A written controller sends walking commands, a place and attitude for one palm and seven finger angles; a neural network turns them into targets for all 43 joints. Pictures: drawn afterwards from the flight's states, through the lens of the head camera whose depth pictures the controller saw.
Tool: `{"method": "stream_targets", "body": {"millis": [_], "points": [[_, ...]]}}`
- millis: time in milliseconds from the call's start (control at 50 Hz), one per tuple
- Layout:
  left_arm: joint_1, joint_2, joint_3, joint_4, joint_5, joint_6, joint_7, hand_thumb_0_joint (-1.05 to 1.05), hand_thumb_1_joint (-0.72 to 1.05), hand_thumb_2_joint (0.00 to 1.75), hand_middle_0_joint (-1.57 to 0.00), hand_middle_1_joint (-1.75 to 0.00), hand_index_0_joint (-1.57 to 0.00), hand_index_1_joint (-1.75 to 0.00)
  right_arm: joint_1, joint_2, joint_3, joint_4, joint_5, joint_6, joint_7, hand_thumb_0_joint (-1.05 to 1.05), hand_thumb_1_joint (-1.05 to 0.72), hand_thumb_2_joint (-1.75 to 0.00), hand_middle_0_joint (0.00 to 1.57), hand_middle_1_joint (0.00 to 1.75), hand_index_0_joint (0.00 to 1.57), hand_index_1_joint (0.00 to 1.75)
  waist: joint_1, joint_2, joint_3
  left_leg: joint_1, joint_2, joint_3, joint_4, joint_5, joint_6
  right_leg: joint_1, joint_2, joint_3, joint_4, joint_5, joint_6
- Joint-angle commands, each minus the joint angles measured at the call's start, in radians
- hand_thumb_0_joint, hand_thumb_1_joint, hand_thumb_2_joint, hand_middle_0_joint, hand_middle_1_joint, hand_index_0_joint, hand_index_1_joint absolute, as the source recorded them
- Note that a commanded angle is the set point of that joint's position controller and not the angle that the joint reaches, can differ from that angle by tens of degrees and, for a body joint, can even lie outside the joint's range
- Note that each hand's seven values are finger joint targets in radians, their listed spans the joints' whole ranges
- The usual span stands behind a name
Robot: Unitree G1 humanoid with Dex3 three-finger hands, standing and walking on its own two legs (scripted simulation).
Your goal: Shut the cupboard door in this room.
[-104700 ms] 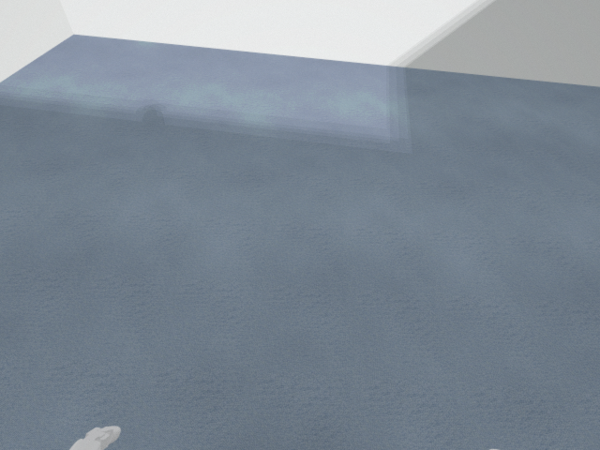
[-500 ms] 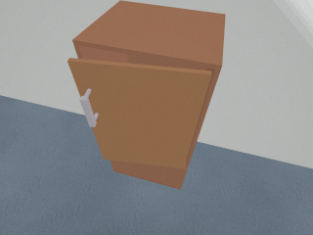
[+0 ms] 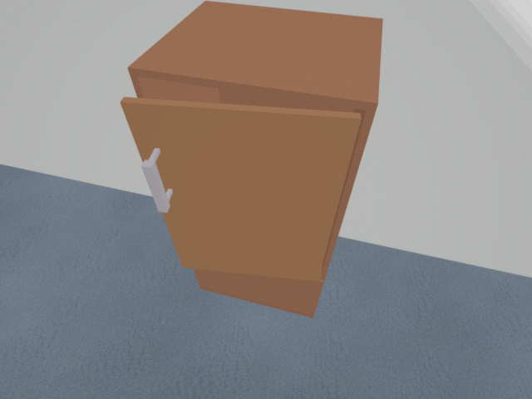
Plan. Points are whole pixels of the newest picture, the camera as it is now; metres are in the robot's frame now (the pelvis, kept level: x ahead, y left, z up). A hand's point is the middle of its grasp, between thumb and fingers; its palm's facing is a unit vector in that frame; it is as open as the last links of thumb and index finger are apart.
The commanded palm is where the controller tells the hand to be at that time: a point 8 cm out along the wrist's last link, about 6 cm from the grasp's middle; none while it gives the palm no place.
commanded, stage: look again from close up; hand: left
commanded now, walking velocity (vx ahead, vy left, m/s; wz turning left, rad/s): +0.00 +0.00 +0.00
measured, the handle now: (160, 181) +0.53 +0.25 -0.01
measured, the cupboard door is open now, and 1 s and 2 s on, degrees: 8 8 8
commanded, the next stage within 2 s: shuffle to correct the standing spot in 0.34 s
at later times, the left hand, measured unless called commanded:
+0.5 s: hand out of the picture +0.02 +0.20 -0.17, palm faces +0.01 -0.98 -0.19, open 7.3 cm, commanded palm none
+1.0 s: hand out of the picture +0.09 +0.24 -0.18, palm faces -0.01 -0.97 -0.24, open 7.3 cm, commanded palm none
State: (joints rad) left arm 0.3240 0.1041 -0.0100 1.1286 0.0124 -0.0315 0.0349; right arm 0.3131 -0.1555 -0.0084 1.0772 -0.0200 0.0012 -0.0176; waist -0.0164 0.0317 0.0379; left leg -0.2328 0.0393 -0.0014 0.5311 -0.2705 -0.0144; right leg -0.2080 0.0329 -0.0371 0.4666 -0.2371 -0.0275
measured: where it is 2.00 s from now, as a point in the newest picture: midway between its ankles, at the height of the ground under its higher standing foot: outside the picture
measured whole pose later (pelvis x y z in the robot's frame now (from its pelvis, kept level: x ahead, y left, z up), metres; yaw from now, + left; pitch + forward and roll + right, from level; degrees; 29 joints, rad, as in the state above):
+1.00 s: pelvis +0.06 +0.06 -0.01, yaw -3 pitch -1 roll +1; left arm 0.25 0.18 0.02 1.07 0.01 0.01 0.05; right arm 0.29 -0.15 0.00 1.05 -0.02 -0.02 -0.04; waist 0.01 -0.01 0.07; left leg -0.11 -0.07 0.09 0.48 -0.36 0.08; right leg -0.20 -0.06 0.00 0.57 -0.35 0.02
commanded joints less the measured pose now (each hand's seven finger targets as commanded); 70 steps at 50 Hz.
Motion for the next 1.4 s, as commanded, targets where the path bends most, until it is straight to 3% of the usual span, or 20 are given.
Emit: {"method": "stream_targets", "body": {"millis": [0, 100, 420, 560, 700, 760, 820, 860, 900, 960, 980, 1020, 1120, 1180, 1200, 1220, 1240, 1280, 1320, 1380], "points": [[0.005, 0.131, 0.026, -0.074, 0.003, -0.004, 0.006, 0.00, 0.90, 0.90, -0.20, -0.30, -0.20, -0.30, 0.074, -0.062, 0.005, -0.053, 0.000, -0.031, -0.004, 0.00, -0.90, -0.90, 0.20, 0.30, 0.20, 0.30, -0.004, 0.026, 0.061, -0.048, 0.047, -0.069, -0.120, 0.017, 0.035, -0.088, -0.116, 0.112, -0.087, -0.136, -0.031], [0.036, 0.122, 0.020, -0.077, 0.002, 0.007, 0.000, 0.00, 0.90, 0.90, -0.20, -0.30, -0.20, -0.30, 0.050, -0.086, 0.006, -0.068, 0.001, -0.037, -0.009, 0.00, -0.90, -0.90, 0.20, 0.30, 0.20, 0.30, 0.026, -0.007, 0.084, -0.115, 0.057, -0.111, -0.201, -0.046, 0.056, -0.029, -0.098, 0.092, -0.043, -0.068, -0.016], [0.006, 0.161, 0.021, -0.081, 0.001, 0.009, 0.001, 0.00, 0.90, 0.90, -0.20, -0.30, -0.20, -0.30, 0.028, -0.113, 0.004, -0.031, 0.007, -0.047, -0.012, 0.00, -0.90, -0.90, 0.20, 0.30, 0.20, 0.30, 0.022, -0.015, -0.006, 0.013, 0.054, -0.070, -0.172, 0.196, 0.059, 0.030, -0.124, 0.085, -0.038, 0.105, 0.002], [0.021, 0.176, 0.034, -0.083, 0.013, 0.015, -0.005, 0.00, 0.90, 0.90, -0.20, -0.30, -0.20, -0.30, 0.026, -0.114, -0.001, -0.035, 0.001, -0.028, -0.003, 0.00, -0.90, -0.90, 0.20, 0.30, 0.20, 0.30, 0.027, -0.040, 0.058, -0.018, 0.021, -0.015, -0.126, -0.029, 0.055, -0.029, -0.140, 0.162, -0.057, -0.090, -0.041], [0.057, 0.207, 0.057, -0.089, 0.014, 0.013, 0.002, 0.00, 0.90, 0.90, -0.20, -0.30, -0.20, -0.30, 0.027, -0.106, -0.005, -0.061, 0.002, -0.029, -0.002, 0.00, -0.90, -0.90, 0.20, 0.30, 0.20, 0.30, 0.036, -0.087, 0.055, -0.044, -0.010, 0.028, -0.033, 0.069, 0.047, 0.019, -0.204, 0.212, -0.033, 0.094, -0.074], [0.045, 0.208, 0.066, -0.103, 0.014, 0.021, 0.007, 0.00, 0.90, 0.90, -0.20, -0.30, -0.20, -0.30, 0.054, -0.120, -0.009, -0.065, 0.002, -0.027, -0.005, 0.00, -0.90, -0.90, 0.20, 0.30, 0.20, 0.30, 0.027, -0.053, 0.030, 0.002, 0.011, 0.010, -0.047, 0.189, 0.054, 0.007, -0.188, 0.160, 0.048, 0.160, -0.065], [-0.002, 0.131, 0.043, -0.123, 0.010, 0.032, 0.014, 0.00, 0.90, 0.90, -0.20, -0.30, -0.20, -0.30, 0.104, -0.142, -0.013, -0.047, 0.002, -0.034, -0.022, 0.00, -0.90, -0.90, 0.20, 0.30, 0.20, 0.30, 0.013, 0.118, 0.014, 0.162, 0.137, -0.108, -0.115, 0.742, 0.113, -0.111, -0.071, 0.007, 0.189, -0.027, 0.006], [-0.008, 0.125, 0.034, -0.120, 0.001, 0.034, 0.020, 0.00, 0.90, 0.90, -0.20, -0.30, -0.20, -0.30, 0.093, -0.139, -0.012, -0.045, 0.006, -0.037, -0.032, 0.00, -0.90, -0.90, 0.20, 0.30, 0.20, 0.30, 0.019, 0.102, 0.003, 0.245, 0.170, -0.112, -0.110, 1.035, 0.130, -0.142, -0.079, 0.017, 0.180, -0.168, 0.023], [-0.016, 0.140, 0.039, -0.115, -0.002, 0.031, 0.019, 0.00, 0.90, 0.90, -0.20, -0.30, -0.20, -0.30, 0.075, -0.148, -0.017, -0.048, 0.009, -0.040, -0.039, 0.00, -0.90, -0.90, 0.20, 0.30, 0.20, 0.30, 0.023, 0.078, -0.005, 0.280, 0.165, -0.093, -0.103, 1.130, 0.112, -0.118, -0.083, 0.014, 0.126, -0.118, 0.019], [0.030, 0.142, 0.041, -0.090, -0.003, 0.028, 0.018, 0.00, 0.90, 0.90, -0.20, -0.30, -0.20, -0.30, 0.030, -0.127, -0.015, -0.050, 0.013, -0.037, -0.042, 0.00, -0.90, -0.90, 0.20, 0.30, 0.20, 0.30, 0.043, 0.031, -0.048, 0.222, 0.122, -0.054, -0.080, 0.916, 0.080, 0.014, -0.112, 0.048, 0.032, 0.185, 0.003], [0.032, 0.146, 0.041, -0.082, -0.003, 0.024, 0.018, 0.00, 0.90, 0.90, -0.20, -0.30, -0.20, -0.30, 0.028, -0.108, -0.016, -0.051, 0.013, -0.035, -0.042, 0.00, -0.90, -0.90, 0.20, 0.30, 0.20, 0.30, 0.038, -0.032, -0.048, 0.188, 0.100, -0.044, -0.078, 0.824, 0.070, 0.054, -0.123, 0.063, 0.036, 0.346, -0.004], [0.008, 0.147, 0.040, -0.088, -0.004, 0.029, 0.020, 0.00, 0.90, 0.90, -0.20, -0.30, -0.20, -0.30, 0.036, -0.105, -0.018, -0.043, 0.011, -0.028, -0.041, 0.00, -0.90, -0.90, 0.20, 0.30, 0.20, 0.30, 0.023, -0.085, -0.041, 0.150, 0.082, -0.034, -0.106, 0.670, 0.058, 0.072, -0.143, 0.069, 0.063, 0.444, -0.004], [-0.028, 0.150, 0.043, -0.112, -0.001, 0.035, 0.018, 0.00, 0.90, 0.90, -0.20, -0.30, -0.20, -0.30, 0.033, -0.099, -0.019, -0.019, 0.007, -0.030, -0.040, 0.00, -0.90, -0.90, 0.20, 0.30, 0.20, 0.30, 0.022, -0.024, -0.057, 0.182, 0.094, -0.031, -0.121, 0.692, 0.063, 0.047, -0.130, 0.061, 0.060, 0.348, 0.005], [-0.036, 0.148, 0.040, -0.107, 0.000, 0.034, 0.015, 0.00, 0.90, 0.90, -0.20, -0.30, -0.20, -0.30, 0.017, -0.084, -0.016, -0.009, 0.005, -0.031, -0.035, 0.00, -0.90, -0.90, 0.20, 0.30, 0.20, 0.30, 0.025, -0.018, -0.052, 0.153, 0.085, -0.024, -0.143, 0.550, 0.062, 0.067, -0.133, 0.074, 0.026, 0.319, 0.002], [0.022, 0.188, 0.040, -0.084, 0.007, 0.015, 0.044, 0.00, 0.90, 0.90, -0.20, -0.30, -0.20, -0.30, -0.027, -0.180, -0.032, -0.080, 0.026, -0.028, -0.021, 0.00, -0.90, -0.90, 0.20, 0.30, 0.20, 0.30, 0.031, -0.109, -0.065, 0.111, 0.123, -0.019, 0.031, 0.743, 0.030, 0.036, -0.150, 0.055, 0.024, 0.466, 0.025], [0.012, 0.182, 0.037, -0.127, 0.000, 0.008, 0.043, 0.00, 0.90, 0.90, -0.20, -0.30, -0.20, -0.30, 0.008, -0.141, -0.027, -0.103, 0.008, -0.032, -0.013, 0.00, -0.90, -0.90, 0.20, 0.30, 0.20, 0.30, 0.023, -0.072, -0.107, 0.069, 0.079, -0.026, 0.004, 0.485, 0.027, 0.081, -0.163, 0.083, 0.058, 0.375, -0.014], [-0.014, 0.168, 0.028, -0.131, -0.002, 0.007, 0.036, 0.00, 0.90, 0.90, -0.20, -0.30, -0.20, -0.30, -0.005, -0.110, -0.019, -0.096, 0.007, -0.036, -0.015, 0.00, -0.90, -0.90, 0.20, 0.30, 0.20, 0.30, 0.016, -0.018, -0.079, 0.068, 0.072, -0.021, -0.040, 0.383, 0.035, 0.042, -0.168, 0.106, 0.057, 0.357, -0.024], [-0.041, 0.167, 0.020, -0.140, -0.004, 0.001, 0.024, 0.00, 0.90, 0.90, -0.20, -0.30, -0.20, -0.30, 0.020, -0.096, -0.009, -0.093, 0.000, -0.041, -0.012, 0.00, -0.90, -0.90, 0.20, 0.30, 0.20, 0.30, 0.011, 0.124, -0.090, 0.077, 0.084, -0.031, -0.074, 0.415, 0.050, 0.037, -0.142, 0.085, 0.059, 0.258, -0.034], [-0.045, 0.171, 0.020, -0.143, -0.007, 0.005, 0.015, 0.00, 0.90, 0.90, -0.20, -0.30, -0.20, -0.30, 0.005, -0.102, -0.006, -0.102, 0.002, -0.033, -0.016, 0.00, -0.90, -0.90, 0.20, 0.30, 0.20, 0.30, 0.011, 0.110, -0.054, 0.074, 0.083, -0.037, -0.095, 0.345, 0.060, 0.020, -0.125, 0.081, 0.034, 0.184, -0.034], [-0.063, 0.170, 0.012, -0.135, -0.002, 0.013, 0.005, 0.00, 0.90, 0.90, -0.20, -0.30, -0.20, -0.30, -0.008, -0.099, -0.001, -0.112, 0.005, -0.023, -0.011, 0.00, -0.90, -0.90, 0.20, 0.30, 0.20, 0.30, 0.007, -0.005, 0.061, -0.003, 0.070, -0.038, -0.148, 0.079, 0.062, -0.029, -0.123, 0.109, -0.032, 0.067, -0.033]]}}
